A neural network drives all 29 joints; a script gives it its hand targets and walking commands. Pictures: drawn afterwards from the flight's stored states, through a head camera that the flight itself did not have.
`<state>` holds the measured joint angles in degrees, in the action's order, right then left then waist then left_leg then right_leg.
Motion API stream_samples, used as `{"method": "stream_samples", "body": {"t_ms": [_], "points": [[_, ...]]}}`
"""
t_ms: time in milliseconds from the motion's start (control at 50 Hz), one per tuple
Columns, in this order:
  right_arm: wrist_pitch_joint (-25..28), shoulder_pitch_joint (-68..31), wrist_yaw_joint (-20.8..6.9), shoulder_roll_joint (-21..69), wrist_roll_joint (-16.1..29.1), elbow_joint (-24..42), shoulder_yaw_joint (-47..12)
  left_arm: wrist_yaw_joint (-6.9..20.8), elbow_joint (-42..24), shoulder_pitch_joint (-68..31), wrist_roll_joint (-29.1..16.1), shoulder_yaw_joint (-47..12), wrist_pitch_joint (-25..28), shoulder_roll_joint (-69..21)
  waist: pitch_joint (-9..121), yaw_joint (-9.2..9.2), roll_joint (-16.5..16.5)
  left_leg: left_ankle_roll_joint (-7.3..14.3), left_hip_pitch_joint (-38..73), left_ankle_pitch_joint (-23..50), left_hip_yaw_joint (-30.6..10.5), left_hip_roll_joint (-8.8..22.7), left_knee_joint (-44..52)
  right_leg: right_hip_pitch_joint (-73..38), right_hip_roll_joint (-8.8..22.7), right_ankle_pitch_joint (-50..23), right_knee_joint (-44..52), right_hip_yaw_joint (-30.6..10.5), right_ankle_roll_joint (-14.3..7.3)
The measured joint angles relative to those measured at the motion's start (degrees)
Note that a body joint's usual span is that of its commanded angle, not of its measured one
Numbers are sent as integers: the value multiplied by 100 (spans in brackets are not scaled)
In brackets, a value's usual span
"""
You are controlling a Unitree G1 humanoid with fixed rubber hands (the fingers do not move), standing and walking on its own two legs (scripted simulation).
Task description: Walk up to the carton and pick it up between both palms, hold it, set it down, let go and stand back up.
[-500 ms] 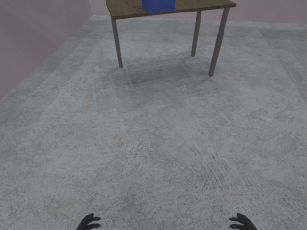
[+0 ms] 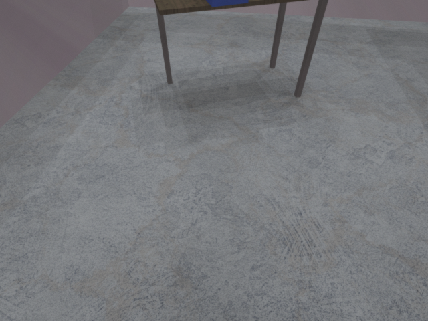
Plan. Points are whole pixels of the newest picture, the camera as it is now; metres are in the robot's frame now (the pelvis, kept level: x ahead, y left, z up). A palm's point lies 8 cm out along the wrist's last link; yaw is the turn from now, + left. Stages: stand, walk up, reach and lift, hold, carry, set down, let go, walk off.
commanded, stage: stand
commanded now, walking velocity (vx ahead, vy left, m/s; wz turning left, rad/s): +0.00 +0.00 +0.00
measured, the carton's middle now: out of the picture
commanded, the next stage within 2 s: none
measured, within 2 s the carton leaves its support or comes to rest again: neither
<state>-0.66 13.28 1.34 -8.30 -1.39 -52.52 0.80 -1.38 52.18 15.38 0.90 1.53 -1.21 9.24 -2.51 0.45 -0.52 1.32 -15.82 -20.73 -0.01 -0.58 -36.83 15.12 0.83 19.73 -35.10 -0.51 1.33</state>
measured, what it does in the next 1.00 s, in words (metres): stands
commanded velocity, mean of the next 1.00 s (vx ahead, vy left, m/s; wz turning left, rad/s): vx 0.00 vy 0.00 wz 0.00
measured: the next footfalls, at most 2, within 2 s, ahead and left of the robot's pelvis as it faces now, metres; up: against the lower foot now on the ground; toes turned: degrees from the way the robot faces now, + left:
none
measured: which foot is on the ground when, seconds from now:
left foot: down 0.00-1.00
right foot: down 0.00-1.00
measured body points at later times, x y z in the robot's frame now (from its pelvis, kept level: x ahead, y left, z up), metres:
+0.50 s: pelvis +0.02 +0.01 +0.01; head +0.03 +0.02 +0.46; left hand +0.02 +0.22 -0.16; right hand +0.02 -0.20 -0.15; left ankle -0.01 +0.10 -0.73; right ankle -0.01 -0.14 -0.73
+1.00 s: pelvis +0.03 +0.02 +0.01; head +0.05 +0.03 +0.46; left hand +0.00 +0.22 -0.16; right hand +0.01 -0.18 -0.15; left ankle -0.01 +0.10 -0.73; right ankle -0.01 -0.14 -0.73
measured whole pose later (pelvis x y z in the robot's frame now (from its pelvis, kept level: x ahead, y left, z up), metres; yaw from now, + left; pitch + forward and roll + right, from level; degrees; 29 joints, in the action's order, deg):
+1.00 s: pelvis +0.03 +0.02 +0.01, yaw -1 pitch -1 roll +0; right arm 0.8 14.8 2.9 -5.2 -0.8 -68.3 0.6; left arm -3.2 69.2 15.2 0.8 0.9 -0.6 5.2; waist -3.6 -0.2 -1.2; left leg 3.2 -7.4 -18.0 1.2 -2.6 -26.8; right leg 7.2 3.0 17.1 -25.5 -1.7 3.4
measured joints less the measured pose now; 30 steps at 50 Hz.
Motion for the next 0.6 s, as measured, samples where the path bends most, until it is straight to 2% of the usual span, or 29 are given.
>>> {"method": "stream_samples", "body": {"t_ms": [260, 400, 600], "points": [[26, 3, 40, 74, 54, -689, 56, -63, 730, 31, 18, -12, 51, -171, 51, -73, -41, 48, 246, 125, 13, -23, 394, -286, 25, -177, 481, -12, 50], [89, 131, 105, 171, 51, -1112, 25, -104, 1018, 22, 6, 15, 69, -212, 60, -32, -88, 77, 475, 195, 31, -76, 666, -488, 79, -217, 698, -28, 81], [130, 233, 143, 280, 62, -1407, 1, -165, 1391, -11, -14, -12, 74, -290, 33, -72, -59, 109, 723, 198, 68, -127, 831, -701, 132, -190, 803, -64, 121]]}}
